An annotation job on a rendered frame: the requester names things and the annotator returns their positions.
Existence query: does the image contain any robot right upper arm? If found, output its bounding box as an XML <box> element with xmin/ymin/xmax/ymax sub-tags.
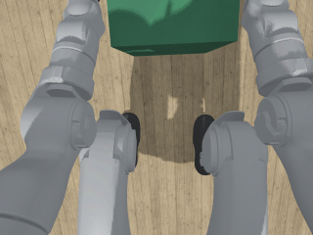
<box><xmin>254</xmin><ymin>90</ymin><xmax>313</xmax><ymax>234</ymax></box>

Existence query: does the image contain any robot right shin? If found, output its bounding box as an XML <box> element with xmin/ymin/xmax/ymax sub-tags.
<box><xmin>200</xmin><ymin>111</ymin><xmax>269</xmax><ymax>173</ymax></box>

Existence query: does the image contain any left robot forearm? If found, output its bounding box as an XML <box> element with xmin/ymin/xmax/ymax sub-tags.
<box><xmin>20</xmin><ymin>0</ymin><xmax>106</xmax><ymax>139</ymax></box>

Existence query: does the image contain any robot left upper arm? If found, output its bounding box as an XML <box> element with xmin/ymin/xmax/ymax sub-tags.
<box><xmin>0</xmin><ymin>96</ymin><xmax>98</xmax><ymax>235</ymax></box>

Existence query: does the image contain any right robot foot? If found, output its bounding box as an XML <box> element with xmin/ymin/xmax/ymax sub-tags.
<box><xmin>193</xmin><ymin>115</ymin><xmax>214</xmax><ymax>175</ymax></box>

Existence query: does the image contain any right robot forearm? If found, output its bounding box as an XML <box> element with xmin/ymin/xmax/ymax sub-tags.
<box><xmin>241</xmin><ymin>0</ymin><xmax>313</xmax><ymax>97</ymax></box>

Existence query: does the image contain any carton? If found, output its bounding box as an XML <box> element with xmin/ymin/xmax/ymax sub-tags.
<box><xmin>107</xmin><ymin>0</ymin><xmax>241</xmax><ymax>57</ymax></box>

